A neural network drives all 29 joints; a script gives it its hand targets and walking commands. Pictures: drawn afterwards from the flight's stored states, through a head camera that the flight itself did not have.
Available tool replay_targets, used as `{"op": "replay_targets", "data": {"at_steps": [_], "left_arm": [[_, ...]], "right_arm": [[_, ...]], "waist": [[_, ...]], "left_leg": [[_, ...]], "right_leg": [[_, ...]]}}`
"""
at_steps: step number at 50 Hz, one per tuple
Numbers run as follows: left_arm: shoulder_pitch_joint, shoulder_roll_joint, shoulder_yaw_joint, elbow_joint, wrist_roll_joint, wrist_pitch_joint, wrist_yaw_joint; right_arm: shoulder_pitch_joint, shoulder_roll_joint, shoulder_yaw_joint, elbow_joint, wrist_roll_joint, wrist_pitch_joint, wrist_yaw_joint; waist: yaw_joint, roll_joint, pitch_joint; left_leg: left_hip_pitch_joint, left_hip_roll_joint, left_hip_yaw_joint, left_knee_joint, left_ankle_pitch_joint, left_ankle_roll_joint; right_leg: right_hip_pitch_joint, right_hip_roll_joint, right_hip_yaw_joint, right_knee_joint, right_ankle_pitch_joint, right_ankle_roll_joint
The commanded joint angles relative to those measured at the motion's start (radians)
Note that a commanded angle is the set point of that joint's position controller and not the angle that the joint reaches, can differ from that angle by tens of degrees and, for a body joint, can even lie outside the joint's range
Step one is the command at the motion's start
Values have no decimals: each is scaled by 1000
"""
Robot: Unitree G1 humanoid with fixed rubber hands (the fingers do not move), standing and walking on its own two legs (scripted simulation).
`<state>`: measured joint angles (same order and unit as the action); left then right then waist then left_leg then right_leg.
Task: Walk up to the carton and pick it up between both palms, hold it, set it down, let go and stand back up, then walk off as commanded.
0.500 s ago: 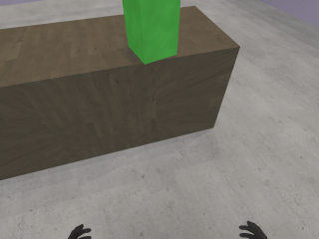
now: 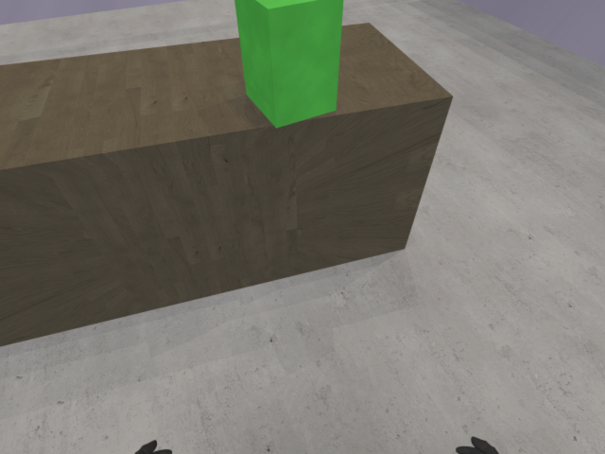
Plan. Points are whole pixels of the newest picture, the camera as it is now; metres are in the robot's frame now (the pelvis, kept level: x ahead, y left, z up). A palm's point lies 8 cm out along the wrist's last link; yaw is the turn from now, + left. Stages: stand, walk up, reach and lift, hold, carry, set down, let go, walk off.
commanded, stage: walk up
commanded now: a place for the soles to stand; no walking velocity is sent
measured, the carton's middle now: (288, 52) +1.02 +0.05 +0.08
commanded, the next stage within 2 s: none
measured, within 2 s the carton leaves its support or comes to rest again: neither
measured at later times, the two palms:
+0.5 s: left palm out of the picture +0.11 +0.26 -0.11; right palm (514, 422) +0.20 -0.28 -0.12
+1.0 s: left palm (132, 444) +0.18 +0.26 -0.10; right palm (509, 386) +0.25 -0.29 -0.11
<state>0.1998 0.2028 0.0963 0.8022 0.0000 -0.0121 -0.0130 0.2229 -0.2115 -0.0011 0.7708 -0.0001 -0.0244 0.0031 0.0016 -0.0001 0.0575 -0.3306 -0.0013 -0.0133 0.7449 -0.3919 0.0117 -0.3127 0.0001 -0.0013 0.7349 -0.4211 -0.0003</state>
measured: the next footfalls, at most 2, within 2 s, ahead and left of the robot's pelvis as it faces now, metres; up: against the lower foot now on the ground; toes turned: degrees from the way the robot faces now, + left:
left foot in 0.54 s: +0.30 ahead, +0.08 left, +0.00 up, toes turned +5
right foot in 0.98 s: +0.22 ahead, -0.11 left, +0.00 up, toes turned +2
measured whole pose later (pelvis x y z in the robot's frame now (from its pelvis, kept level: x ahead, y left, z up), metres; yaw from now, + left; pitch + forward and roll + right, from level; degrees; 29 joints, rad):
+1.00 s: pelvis +0.17 -0.03 +0.00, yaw +5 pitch -3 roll +2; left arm 0.34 0.27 0.15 0.80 0.00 0.01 -0.07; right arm 0.36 -0.29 -0.04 0.78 0.00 -0.06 0.00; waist 0.03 0.00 0.08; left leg -0.38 -0.07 0.04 0.62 -0.22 0.06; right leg -0.27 -0.02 -0.05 0.73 -0.47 -0.05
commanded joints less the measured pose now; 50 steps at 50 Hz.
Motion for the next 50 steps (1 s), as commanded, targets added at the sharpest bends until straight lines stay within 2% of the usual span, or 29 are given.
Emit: {"op": "replay_targets", "data": {"at_steps": [1, 2, 4, 6, 8, 9, 10, 11, 12, 13, 15, 16, 20, 23, 25, 26, 27, 28, 29, 30, 31, 33, 35, 38, 45, 47, 48, 49, 50], "left_arm": [[-36, 344, 79, -138, 56, -55, -34], [-53, 344, 78, -149, 54, -61, -33], [-86, 342, 82, -163, 53, -74, -34], [-65, 347, 86, -160, 47, -79, -39], [19, 340, 94, -126, 45, -85, -39], [109, 352, 106, -97, 47, -94, -32], [258, 423, 130, -65, 59, -105, -13], [276, 467, 141, -81, 51, -112, -6], [230, 451, 139, -101, 33, -108, -6], [208, 441, 133, -112, 32, -107, -1], [178, 386, 113, -103, 24, -102, 8], [195, 360, 108, -109, 22, -98, 13], [194, 377, 96, -131, 24, -85, 15], [124, 382, 85, -158, 25, -82, 7], [41, 392, 77, -169, 17, -80, 1], [34, 384, 71, -169, 23, -78, -2], [77, 335, 59, -158, 24, -77, -3], [165, 249, 44, -137, 22, -69, -10], [192, 282, 42, -138, 18, -59, -16], [202, 406, 67, -119, 25, -41, -19], [191, 432, 76, -95, 33, -24, -24], [186, 402, 75, -77, 41, -5, -40], [231, 387, 83, -64, 34, 4, -53], [252, 379, 90, -60, 32, 9, -59], [235, 367, 100, -89, 35, 12, -54], [314, 359, 105, -64, 36, 1, -47], [402, 351, 110, -34, 39, -10, -39], [492, 391, 122, -15, 53, -26, -24], [376, 469, 130, -47, 55, -39, -11]], "right_arm": [[111, -439, -139, -45, -31, -64, 12], [115, -454, -146, -54, -37, -73, 6], [153, -445, -152, -54, -37, -85, 2], [157, -449, -155, -62, -34, -81, 2], [82, -430, -149, -94, -36, -70, 7], [11, -379, -133, -121, -36, -67, 8], [-36, -269, -99, -151, -23, -76, 5], [-18, -246, -89, -161, -14, -78, -6], [-2, -331, -107, -149, -23, -78, -18], [51, -355, -111, -135, -24, -85, -19], [104, -338, -119, -108, -12, -85, -16], [107, -328, -116, -108, -11, -83, -12], [16, -310, -100, -133, -5, -75, -2], [7, -288, -88, -127, -11, -86, 11], [175, -298, -103, -66, -10, -88, 10], [320, -313, -121, -18, -7, -90, 2], [434, -350, -143, 16, -13, -94, -8], [468, -389, -155, 20, -28, -98, -20], [406, -452, -163, -29, -18, -102, -28], [290, -484, -171, -66, 6, -96, -25], [176, -483, -164, -75, 4, -88, -23], [94, -444, -152, -70, -16, -85, -24], [90, -426, -145, -66, -21, -86, -17], [123, -425, -150, -68, -23, -87, -16], [179, -449, -156, -76, -26, -70, -15], [126, -441, -153, -91, -28, -61, -12], [51, -417, -143, -103, -26, -55, -10], [-21, -340, -121, -120, -23, -52, -11], [9, -248, -89, -104, -3, -61, -20]], "waist": [[-6, 138, 69], [-16, 172, 87], [-39, 125, 62], [-31, 131, 6], [33, 122, -5], [101, 47, -12], [190, -195, -87], [173, -273, -34], [158, -108, -37], [122, -70, -46], [73, -97, -79], [81, -115, -86], [96, -125, -24], [70, -131, -12], [-31, -137, -91], [-108, -76, -175], [-169, 40, -244], [-144, 169, -259], [-84, 149, -234], [-44, 76, -173], [6, 28, -18], [43, 68, 172], [61, 97, 220], [54, 75, 130], [22, 71, -16], [67, 70, -63], [133, 47, -74], [202, -143, -80], [145, -399, -17]], "left_leg": [[-27, 223, -577, -453, -608, 217], [32, 265, -636, -485, -549, 251], [172, 278, -656, -462, -306, 269], [208, 250, -593, -418, -210, 255], [-4, 196, -465, -336, -215, 214], [-184, 120, -327, -163, -79, 158], [-450, -40, -110, 227, 56, 59], [-650, -124, -56, 376, -137, 32], [-637, -54, -116, 396, -134, 28], [-586, -30, -105, 405, -110, 34], [-556, -4, -72, 391, -46, 26], [-549, -3, -48, 372, -41, 21], [-517, 6, 18, 194, 48, 8], [-308, 17, 94, -27, 209, 13], [54, -28, 145, -125, 322, 39], [271, -54, 138, -188, 370, 64], [478, -31, 1, -196, 325, 108], [593, 138, -386, -258, 46, 188], [499, 284, -780, -448, -325, 229], [340, 342, -859, -580, -595, 242], [111, 343, -790, -626, -678, 205], [-177, 254, -622, -693, -572, 91], [-299, 198, -504, -702, -527, 53], [-239, 166, -438, -673, -425, 77], [1, 225, -480, -571, -362, 167], [-45, 194, -434, -512, -300, 128], [-176, 111, -303, -424, -251, 56], [-418, -48, -86, -143, -156, -40], [-602, -161, 49, 182, -122, -17]], "right_leg": [[-228, -2, 59, 66, -259, -77], [-287, 0, 42, 124, -184, -61], [-353, -30, 66, 130, -147, -48], [-291, -23, 47, 47, -157, -44], [-22, -3, 12, -142, -46, -63], [223, -11, 51, -291, -37, -93], [526, -170, 323, -432, -172, -117], [578, -376, 577, -492, -42, -145], [542, -411, 584, -446, 58, -168], [515, -407, 540, -388, 252, -177], [573, -294, 297, -280, 670, -119], [578, -266, 236, -255, 805, -101], [435, -239, 142, -254, 765, -132], [257, -219, 74, -221, 622, -131], [113, -175, 7, -118, 642, -113], [66, -150, -20, 52, 644, -102], [-56, -90, -32, 318, 509, -78], [-270, 15, -18, 488, -4, -55], [-341, 37, 53, 527, -124, -62], [-315, -6, 94, 561, -133, -69], [-288, -28, 77, 562, -123, -72], [-172, -33, 30, 431, -159, -77], [-76, -43, 20, 343, -92, -63], [11, -24, -15, 252, -105, -57], [-7, -26, -13, 42, -234, -73], [137, -23, -22, -106, -171, -100], [330, -20, -35, -295, -86, -132], [556, -123, 139, -555, -204, -165], [486, -388, 536, -610, -380, -164]]}}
